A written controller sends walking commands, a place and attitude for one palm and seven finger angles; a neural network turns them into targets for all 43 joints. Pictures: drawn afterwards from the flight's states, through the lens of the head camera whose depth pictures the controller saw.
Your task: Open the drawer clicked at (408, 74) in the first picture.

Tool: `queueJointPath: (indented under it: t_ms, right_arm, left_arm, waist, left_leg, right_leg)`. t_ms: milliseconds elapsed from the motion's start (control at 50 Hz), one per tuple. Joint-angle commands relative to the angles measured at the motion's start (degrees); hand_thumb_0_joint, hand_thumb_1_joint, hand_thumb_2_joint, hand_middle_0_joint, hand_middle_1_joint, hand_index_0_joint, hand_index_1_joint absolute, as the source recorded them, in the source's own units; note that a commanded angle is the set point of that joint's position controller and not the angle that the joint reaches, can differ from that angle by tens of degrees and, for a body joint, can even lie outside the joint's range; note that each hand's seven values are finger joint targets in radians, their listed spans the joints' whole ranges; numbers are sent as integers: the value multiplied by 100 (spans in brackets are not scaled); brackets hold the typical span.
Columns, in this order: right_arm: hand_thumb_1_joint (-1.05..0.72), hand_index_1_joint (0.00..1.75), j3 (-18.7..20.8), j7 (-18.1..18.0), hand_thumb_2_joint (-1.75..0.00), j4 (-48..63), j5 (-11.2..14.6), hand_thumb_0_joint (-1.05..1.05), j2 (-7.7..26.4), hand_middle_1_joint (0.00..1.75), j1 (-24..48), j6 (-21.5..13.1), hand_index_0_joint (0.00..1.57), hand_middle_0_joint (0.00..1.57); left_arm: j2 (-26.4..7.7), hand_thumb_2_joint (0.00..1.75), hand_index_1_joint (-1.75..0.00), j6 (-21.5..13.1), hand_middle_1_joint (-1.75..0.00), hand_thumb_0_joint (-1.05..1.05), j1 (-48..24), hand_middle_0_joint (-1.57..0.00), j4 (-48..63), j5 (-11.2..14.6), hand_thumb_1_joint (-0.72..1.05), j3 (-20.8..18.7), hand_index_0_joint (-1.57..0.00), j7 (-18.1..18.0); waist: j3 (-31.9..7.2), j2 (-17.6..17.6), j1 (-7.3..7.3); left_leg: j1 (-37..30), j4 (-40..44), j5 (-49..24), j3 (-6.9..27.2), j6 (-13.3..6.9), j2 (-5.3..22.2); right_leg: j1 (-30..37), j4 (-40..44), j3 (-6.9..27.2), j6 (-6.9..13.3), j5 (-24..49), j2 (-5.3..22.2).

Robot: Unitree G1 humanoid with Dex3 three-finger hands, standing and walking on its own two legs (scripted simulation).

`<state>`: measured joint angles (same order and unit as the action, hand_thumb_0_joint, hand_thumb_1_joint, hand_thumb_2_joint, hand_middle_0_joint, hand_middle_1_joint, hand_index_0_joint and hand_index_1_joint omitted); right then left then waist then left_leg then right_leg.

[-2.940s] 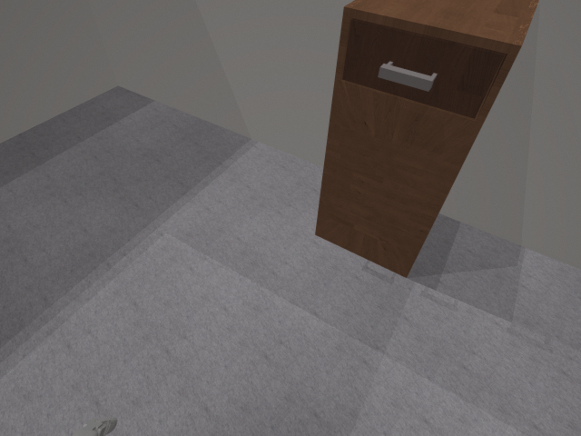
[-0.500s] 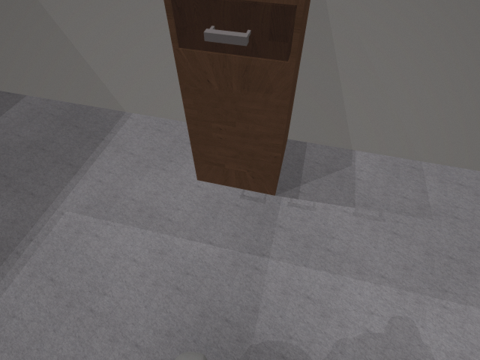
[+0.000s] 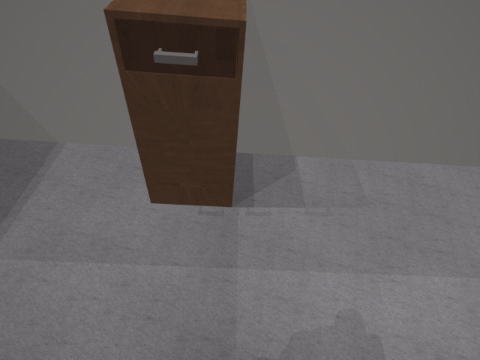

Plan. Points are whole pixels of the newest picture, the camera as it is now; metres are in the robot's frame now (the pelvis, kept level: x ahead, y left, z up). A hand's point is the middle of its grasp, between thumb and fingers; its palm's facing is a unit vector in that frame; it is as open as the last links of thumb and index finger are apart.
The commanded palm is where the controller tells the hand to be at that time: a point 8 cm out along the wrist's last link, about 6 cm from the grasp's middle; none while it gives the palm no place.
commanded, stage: take the last steps up to it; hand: left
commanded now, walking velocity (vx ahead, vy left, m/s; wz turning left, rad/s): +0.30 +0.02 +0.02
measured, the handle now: (177, 55) +0.99 +0.24 +0.06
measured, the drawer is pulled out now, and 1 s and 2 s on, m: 0.00 0.00 0.00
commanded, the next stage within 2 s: come to a stop and stand still in 1.14 s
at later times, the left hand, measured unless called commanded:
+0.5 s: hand out of the picture +0.06 +0.13 -0.17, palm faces +0.11 -0.97 -0.20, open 7.2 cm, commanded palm none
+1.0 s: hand (132, 269) +0.35 +0.25 -0.18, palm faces +0.09 -0.98 -0.17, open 7.4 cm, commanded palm none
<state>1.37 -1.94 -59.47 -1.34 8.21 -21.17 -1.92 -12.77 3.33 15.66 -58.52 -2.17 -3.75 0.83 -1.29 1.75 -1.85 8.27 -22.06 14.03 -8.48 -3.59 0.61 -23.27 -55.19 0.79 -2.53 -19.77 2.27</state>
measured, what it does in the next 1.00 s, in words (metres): walks ahead: right foot, then left foot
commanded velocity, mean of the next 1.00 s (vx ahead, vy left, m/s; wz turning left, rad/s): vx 0.29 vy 0.02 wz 0.00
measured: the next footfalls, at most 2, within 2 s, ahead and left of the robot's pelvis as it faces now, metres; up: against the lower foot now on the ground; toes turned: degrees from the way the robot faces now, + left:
right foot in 0.20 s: +0.07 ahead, -0.15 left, +0.00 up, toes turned -6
left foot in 0.68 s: +0.33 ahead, +0.14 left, +0.00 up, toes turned +13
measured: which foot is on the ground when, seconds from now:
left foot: down 0.00-0.22, up 0.24-0.66, down 0.68-1.00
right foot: up 0.00-0.18, down 0.20-0.68, up 0.70-1.00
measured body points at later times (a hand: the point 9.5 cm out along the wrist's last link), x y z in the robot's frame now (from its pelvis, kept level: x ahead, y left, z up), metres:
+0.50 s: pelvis +0.11 -0.03 +0.00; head +0.11 -0.04 +0.45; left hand +0.06 +0.19 -0.16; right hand +0.14 -0.27 -0.16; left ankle +0.19 +0.11 -0.68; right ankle +0.03 -0.14 -0.75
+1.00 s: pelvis +0.30 +0.07 +0.00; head +0.30 +0.08 +0.45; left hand +0.35 +0.30 -0.16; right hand +0.32 -0.17 -0.15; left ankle +0.29 +0.13 -0.75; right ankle +0.36 -0.07 -0.67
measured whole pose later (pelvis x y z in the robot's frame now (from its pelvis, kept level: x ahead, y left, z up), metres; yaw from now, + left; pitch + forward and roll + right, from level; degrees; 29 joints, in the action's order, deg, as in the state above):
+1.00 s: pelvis +0.30 +0.07 +0.00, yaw +2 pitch -1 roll +1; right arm 2.8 -1.5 -62.2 -0.8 8.6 -18.1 -4.3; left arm -10.2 -0.4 13.0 -59.5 -2.1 -4.3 0.1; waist -0.1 2.6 0.1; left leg 6.9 -21.3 13.9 -12.3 -5.0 -1.9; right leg -33.1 -61.2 -2.4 -1.7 -10.3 7.0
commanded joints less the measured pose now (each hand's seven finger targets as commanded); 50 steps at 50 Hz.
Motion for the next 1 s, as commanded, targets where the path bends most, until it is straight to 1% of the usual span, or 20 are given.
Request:
queueJointPath:
  t_ms: [0, 80, 140, 160, 180, 200, 220, 240, 280, 360, 560, 600, 620, 640, 660, 680, 740, 800, 840, 980]
  right_arm:
    - [-90, 30, 221, -21, -90, -109, -49, 0, 1000, 30, -659, -72, 20, 20]
    - [-90, 30, 209, 14, -90, -296, -60, 0, 972, 30, -692, -50, 20, 20]
    - [-90, 30, 180, 44, -90, -417, -16, 0, 837, 30, -572, -28, 20, 20]
    - [-90, 30, 150, 60, -90, -426, 2, 0, 677, 30, -498, -48, 20, 20]
    - [-90, 30, 95, 91, -90, -339, 51, 0, 422, 30, -460, -72, 20, 20]
    - [-90, 30, 68, 121, -90, -84, 35, 0, 312, 30, -101, -80, 20, 20]
    - [-90, 30, 160, 147, -90, 44, -38, 0, 588, 30, 256, -41, 20, 20]
    - [-90, 30, 206, 188, -90, -3, -44, 0, 589, 30, 223, 13, 20, 20]
    - [-90, 30, 225, 229, -90, -155, -59, 0, 384, 30, 102, 53, 20, 20]
    - [-90, 30, 233, 294, -90, -234, -48, 0, 111, 30, -158, 140, 20, 20]
    - [-90, 30, 201, 468, -90, 533, 24, 0, 298, 30, 1399, 54, 20, 20]
    - [-90, 30, 222, 406, -90, 421, 6, 0, 430, 30, 997, -18, 20, 20]
    - [-90, 30, 267, 350, -90, 182, -29, 0, 590, 30, 223, -61, 20, 20]
    - [-90, 30, 354, 273, -90, -44, -89, 0, 1092, 30, -659, -95, 20, 20]
    - [-90, 30, 503, 198, -90, -164, -114, 0, 1750, 30, -1112, -136, 20, 20]
    - [-90, 30, 500, 136, -90, -209, 5, 0, 1860, 30, -1254, -92, 20, 20]
    - [-90, 30, 301, 72, -90, 78, 29, 0, 1022, 30, 133, -194, 20, 20]
    - [-90, 30, 161, 59, -90, 5, 31, 0, 595, 30, 371, -290, 20, 20]
    - [-90, 30, 151, 58, -90, -20, 46, 0, 523, 30, 393, -300, 20, 20]
    - [-90, 30, 208, 34, -90, -152, 20, 0, 600, 30, -149, -317, 20, 20]
  left_arm:
    - [-74, 90, -30, -253, -30, 0, -719, -20, 541, 40, 90, 52, -20, 47]
    - [60, 90, -30, -311, -30, 0, -715, -20, 476, 59, 90, 76, -20, 43]
    - [54, 90, -30, -400, -30, 0, -41, -20, 154, 76, 90, 43, -20, -1]
    - [-62, 90, -30, -454, -30, 0, 349, -20, -11, 63, 90, -9, -20, -48]
    - [-410, 90, -30, -529, -30, 0, 852, -20, -178, 29, 90, -72, -20, -110]
    - [-906, 90, -30, -544, -30, 0, 1440, -20, -319, 52, 90, -187, -20, -164]
    - [-910, 90, -30, -527, -30, 0, 1512, -20, -343, 113, 90, -180, -20, -205]
    - [-725, 90, -30, -574, -30, 0, 1167, -20, -312, 125, 90, -172, -20, -227]
    - [-221, 90, -30, -652, -30, 0, 829, -20, -240, 97, 90, -53, -20, -241]
    - [-2, 90, -30, -788, -30, 0, 836, -20, -268, 98, 90, 80, -20, -221]
    - [-367, 90, -30, -836, -30, 0, 1154, -20, -568, 20, 90, 41, -20, -281]
    - [-481, 90, -30, -810, -30, 0, 1173, -20, -613, 24, 90, 3, -20, -276]
    - [-507, 90, -30, -794, -30, 0, 1134, -20, -612, 40, 90, -11, -20, -278]
    - [-311, 90, -30, -779, -30, 0, 1321, -20, -623, 83, 90, 3, -20, -244]
    - [27, 90, -30, -743, -30, 0, 1737, -20, -549, 171, 90, 47, -20, -177]
    - [-11, 90, -30, -740, -30, 0, 1389, -20, -351, 152, 90, 66, -20, -181]
    - [72, 90, -30, -705, -30, 0, 585, -20, -331, 137, 90, 29, -20, -93]
    - [374, 90, -30, -509, -30, 0, 958, -20, -452, 41, 90, 26, -20, -62]
    - [393, 90, -30, -417, -30, 0, 1052, -20, -439, 31, 90, 12, -20, -60]
    - [172, 90, -30, -349, -30, 0, -88, -20, 92, 17, 90, -57, -20, 1]
  waist:
    - [674, -795, -185]
    - [733, -988, -114]
    - [518, -624, 256]
    - [438, -326, 436]
    - [264, 535, 625]
    - [357, 1543, 887]
    - [633, 880, 895]
    - [845, 1172, 714]
    - [1254, 499, 426]
    - [1095, 349, 149]
    - [1239, 654, 280]
    - [853, 467, 80]
    - [358, 290, -264]
    - [-428, -574, -532]
    - [-1174, -2239, -506]
    - [-1321, -2217, -580]
    - [5, -442, -146]
    - [396, -670, 242]
    - [449, -675, 371]
    - [845, -385, 194]
  left_leg:
    - [-368, 1356, 861, 1870, -634, 1744]
    - [189, 1306, 1100, 1730, -572, 1619]
    - [858, 614, 1161, 1324, -288, 1269]
    - [1419, 95, 1260, 1061, -108, 1027]
    - [2357, -989, 1434, 426, 133, 578]
    - [3340, -2434, 1991, 33, 312, 197]
    - [3494, -3218, 1794, 513, 299, 392]
    - [3402, -3573, 1296, 631, 279, 538]
    - [3274, -3868, 568, 692, 340, 714]
    - [3016, -3785, -242, 482, 535, 683]
    - [2255, -1879, -451, 213, 349, 646]
    - [1337, -1461, -218, 19, 219, 365]
    - [311, -1010, -471, -32, 176, 193]
    - [-1084, -854, -785, 356, 86, 562]
    - [-2398, -387, -1273, 2491, -404, 2128]
    - [-2326, 280, -1315, 3263, -700, 2522]
    - [-460, 623, -1153, 2118, -577, 2209]
    - [682, 959, -1073, 1121, -349, 1683]
    - [871, 1209, -608, 1042, -399, 1558]
    - [-32, 1447, -754, 1070, -605, 1616]
  right_leg:
    - [-752, 950, -312, 107, -309, 197]
    - [77, 1763, -584, 203, -369, 94]
    - [1556, 2942, -774, 241, 353, -68]
    - [2339, 3252, -504, 333, 385, 168]
    - [3276, 3677, 511, 626, -484, 1075]
    - [3465, 4536, 2296, 1179, -1449, 2257]
    - [2793, 4889, 2545, 1392, -2080, 2499]
    - [2297, 5015, 2254, 1263, -2214, 2274]
    - [1797, 4933, 1446, 1070, -1061, 1942]
    - [1732, 4729, -16, 803, 1148, 1374]
    - [1754, 4325, -364, 813, 2471, 1519]
    - [1848, 3447, -509, 778, 3526, 1459]
    - [1731, 2441, -752, 635, 3759, 1264]
    - [1218, 1075, -945, 452, 2765, 881]
    - [-330, -754, -1166, 196, -695, -52]
    - [-821, -1858, -431, 320, -1509, -190]
    - [-1117, -2264, -120, 319, -187, 556]
    - [-454, -1577, -166, 227, 233, 599]
    - [-452, -1329, -177, 200, 558, 569]
    - [-1417, -87, -190, 57, 1101, 653]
